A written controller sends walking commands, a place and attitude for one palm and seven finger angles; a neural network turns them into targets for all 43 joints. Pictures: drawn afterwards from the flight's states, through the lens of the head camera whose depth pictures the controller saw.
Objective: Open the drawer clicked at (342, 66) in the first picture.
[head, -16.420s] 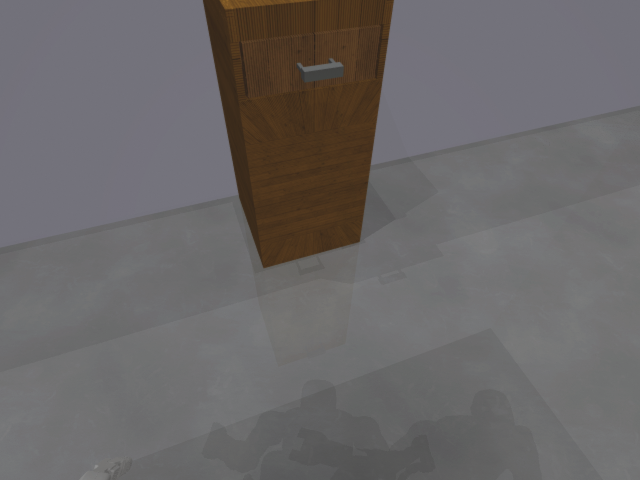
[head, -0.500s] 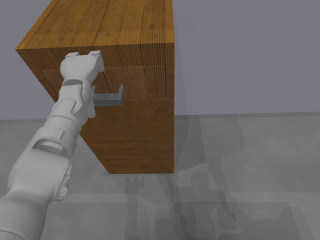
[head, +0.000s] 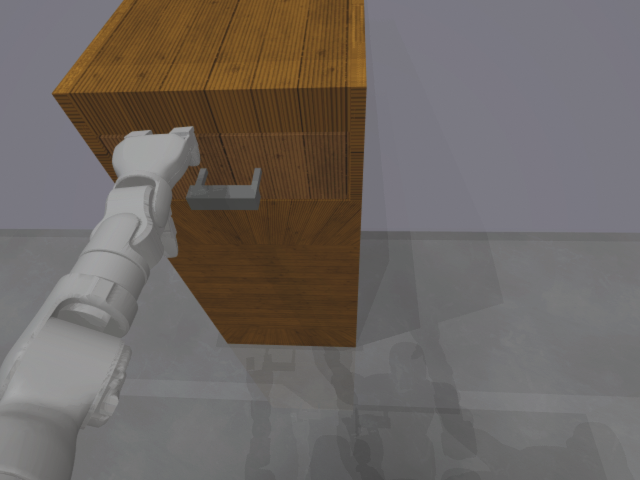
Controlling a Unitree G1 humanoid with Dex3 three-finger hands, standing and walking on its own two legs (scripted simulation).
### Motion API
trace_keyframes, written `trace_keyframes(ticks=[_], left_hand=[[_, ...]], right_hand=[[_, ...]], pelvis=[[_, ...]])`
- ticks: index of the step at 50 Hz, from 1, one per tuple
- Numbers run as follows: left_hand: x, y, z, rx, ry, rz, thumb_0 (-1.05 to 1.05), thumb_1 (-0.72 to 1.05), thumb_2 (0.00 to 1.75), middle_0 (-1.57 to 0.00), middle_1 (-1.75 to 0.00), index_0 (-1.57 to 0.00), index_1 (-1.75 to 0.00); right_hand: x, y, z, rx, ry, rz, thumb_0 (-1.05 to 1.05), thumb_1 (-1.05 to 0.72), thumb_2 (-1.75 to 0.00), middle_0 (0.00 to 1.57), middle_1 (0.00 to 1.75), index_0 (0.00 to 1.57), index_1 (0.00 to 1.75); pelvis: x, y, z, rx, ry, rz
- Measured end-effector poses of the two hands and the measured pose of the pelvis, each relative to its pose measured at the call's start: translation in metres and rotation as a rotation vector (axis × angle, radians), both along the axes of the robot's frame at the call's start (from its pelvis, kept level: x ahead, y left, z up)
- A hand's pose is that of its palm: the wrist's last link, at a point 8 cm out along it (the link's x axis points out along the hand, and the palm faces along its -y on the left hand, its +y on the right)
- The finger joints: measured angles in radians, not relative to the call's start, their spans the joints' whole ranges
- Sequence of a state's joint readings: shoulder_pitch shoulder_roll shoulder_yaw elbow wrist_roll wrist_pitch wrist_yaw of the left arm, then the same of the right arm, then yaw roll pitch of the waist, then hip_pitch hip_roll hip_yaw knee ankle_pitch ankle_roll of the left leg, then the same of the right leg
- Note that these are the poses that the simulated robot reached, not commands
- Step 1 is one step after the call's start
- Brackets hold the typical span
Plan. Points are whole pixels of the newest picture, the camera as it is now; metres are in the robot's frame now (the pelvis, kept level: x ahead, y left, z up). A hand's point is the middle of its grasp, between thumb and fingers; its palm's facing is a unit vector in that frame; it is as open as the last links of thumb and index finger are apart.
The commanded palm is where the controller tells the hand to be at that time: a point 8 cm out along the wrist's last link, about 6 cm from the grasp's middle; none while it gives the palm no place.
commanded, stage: move the hooked fingers above the handle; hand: left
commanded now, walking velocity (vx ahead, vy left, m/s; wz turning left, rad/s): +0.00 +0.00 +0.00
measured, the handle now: (227, 186) +0.53 +0.16 +0.03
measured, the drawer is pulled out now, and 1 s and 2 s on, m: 0.00 0.00 0.00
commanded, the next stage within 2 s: lower the fingers behind the handle in 0.24 s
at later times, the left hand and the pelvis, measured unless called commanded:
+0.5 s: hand (179, 183) +0.47 +0.20 +0.10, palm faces -0.01 +0.05 -1.00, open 13.7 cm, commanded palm +0.45 +0.21 +0.14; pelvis -0.01 +0.00 +0.00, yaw -5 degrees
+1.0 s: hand (220, 189) +0.49 +0.16 +0.06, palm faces +0.13 -0.03 -0.99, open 13.7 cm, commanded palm +0.46 +0.19 +0.10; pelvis -0.01 +0.01 -0.02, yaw -2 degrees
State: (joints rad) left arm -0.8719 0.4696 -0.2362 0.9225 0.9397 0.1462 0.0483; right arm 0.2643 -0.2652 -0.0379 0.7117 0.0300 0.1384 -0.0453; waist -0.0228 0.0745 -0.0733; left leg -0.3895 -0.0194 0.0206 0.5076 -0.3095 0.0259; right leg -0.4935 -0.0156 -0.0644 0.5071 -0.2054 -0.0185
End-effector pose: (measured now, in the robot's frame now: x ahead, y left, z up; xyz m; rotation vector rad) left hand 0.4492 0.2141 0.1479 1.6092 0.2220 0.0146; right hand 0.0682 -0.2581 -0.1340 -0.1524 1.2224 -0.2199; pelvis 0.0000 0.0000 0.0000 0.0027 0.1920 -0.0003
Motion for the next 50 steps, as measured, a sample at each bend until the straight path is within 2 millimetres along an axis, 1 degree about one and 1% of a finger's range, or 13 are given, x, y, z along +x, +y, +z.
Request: trace_keyframes(ticks=[6,9,15,19,22,26,28,30,35,39,43,46,50], left_hand=[[-0.008,-0.090,-0.015,-0.138,0.013,-0.442,-0.01,-0.49,0.30,-0.32,-1.20,-0.32,-1.20],[-0.002,-0.111,-0.008,-0.188,-0.137,-0.520,0.00,-0.49,0.30,-0.33,-1.20,-0.32,-1.20],[0.012,-0.108,0.004,-0.093,-0.296,-0.453,0.00,-0.49,0.30,-0.44,-1.27,-0.32,-1.20],[0.014,-0.087,0.007,-0.051,-0.282,-0.303,0.00,-0.49,0.30,-0.44,-1.28,-0.33,-1.21],[0.011,-0.057,0.007,-0.016,-0.222,-0.147,0.00,-0.49,0.30,-0.41,-1.26,-0.34,-1.22],[0.002,-0.002,-0.001,0.019,-0.080,0.042,0.00,-0.49,0.30,-0.37,-1.23,-0.33,-1.21],[-0.005,0.021,-0.008,0.022,0.001,0.077,0.00,-0.49,0.30,-0.35,-1.22,-0.33,-1.21],[-0.012,0.030,-0.017,0.022,0.068,0.039,0.00,-0.49,0.30,-0.34,-1.22,-0.33,-1.21],[-0.023,0.017,-0.023,-0.031,0.052,-0.173,-0.01,-0.49,0.30,-0.33,-1.20,-0.30,-1.21],[-0.018,-0.013,-0.020,-0.083,-0.048,-0.339,-0.01,-0.49,0.30,-0.33,-1.20,-0.30,-1.21],[0.001,-0.038,-0.028,-0.128,-0.156,-0.361,0.00,-0.50,0.30,-0.32,-1.20,-0.31,-1.20],[0.016,-0.044,-0.037,-0.114,-0.216,-0.299,0.00,-0.49,0.30,-0.34,-1.22,-0.31,-1.20],[0.017,-0.051,-0.035,-0.064,-0.261,-0.245,0.00,-0.49,0.30,-0.39,-1.29,-0.34,-1.24]], right_hand=[[0.019,-0.007,0.011,-0.069,-0.070,0.024,0.01,-0.91,-0.90,0.20,0.30,0.21,0.30],[0.021,-0.007,0.013,-0.076,-0.106,-0.001,0.01,-0.91,-0.90,0.20,0.30,0.20,0.30],[0.011,0.006,0.002,-0.025,-0.077,-0.035,0.01,-0.91,-0.90,0.20,0.30,0.20,0.30],[0.004,0.018,-0.006,0.027,-0.037,-0.056,0.01,-0.91,-0.90,0.20,0.30,0.20,0.30],[0.004,0.023,-0.007,0.050,-0.029,-0.064,0.01,-0.91,-0.90,0.20,0.30,0.20,0.30],[0.005,0.018,-0.001,0.035,-0.047,-0.056,0.01,-0.91,-0.90,0.20,0.30,0.21,0.30],[0.005,0.010,0.004,0.003,-0.056,-0.041,0.01,-0.91,-0.90,0.20,0.30,0.21,0.30],[0.002,0.000,0.009,-0.040,-0.055,-0.016,0.01,-0.91,-0.90,0.20,0.30,0.21,0.30],[-0.007,-0.024,0.014,-0.136,-0.009,0.043,0.01,-0.91,-0.90,0.20,0.30,0.21,0.30],[-0.016,-0.031,0.014,-0.160,0.020,0.043,0.01,-0.91,-0.90,0.20,0.30,0.20,0.30],[-0.027,-0.026,0.010,-0.136,0.026,0.015,0.01,-0.91,-0.90,0.20,0.30,0.20,0.30],[-0.040,-0.016,0.003,-0.096,0.037,-0.015,0.01,-0.91,-0.90,0.20,0.30,0.20,0.30],[-0.057,0.002,-0.013,-0.015,0.082,-0.042,0.01,-0.91,-0.90,0.20,0.30,0.20,0.30]], pelvis=[[0.000,0.004,-0.003,-0.001,-0.014,0.006],[-0.001,0.005,-0.006,0.003,0.002,-0.021],[-0.004,0.006,-0.004,0.010,0.023,-0.073],[-0.006,0.006,-0.001,0.016,0.014,-0.096],[-0.006,0.004,0.001,0.016,0.001,-0.096],[-0.008,0.000,0.003,0.013,-0.011,-0.073],[-0.010,-0.003,0.003,0.011,-0.013,-0.051],[-0.011,-0.004,0.002,0.007,-0.013,-0.026],[-0.012,0.000,-0.003,-0.002,-0.002,0.017],[-0.012,0.004,-0.009,-0.006,0.021,0.025],[-0.014,0.007,-0.015,-0.004,0.064,0.004],[-0.014,0.009,-0.018,-0.002,0.095,-0.020],[-0.014,0.011,-0.019,0.001,0.107,-0.042]])
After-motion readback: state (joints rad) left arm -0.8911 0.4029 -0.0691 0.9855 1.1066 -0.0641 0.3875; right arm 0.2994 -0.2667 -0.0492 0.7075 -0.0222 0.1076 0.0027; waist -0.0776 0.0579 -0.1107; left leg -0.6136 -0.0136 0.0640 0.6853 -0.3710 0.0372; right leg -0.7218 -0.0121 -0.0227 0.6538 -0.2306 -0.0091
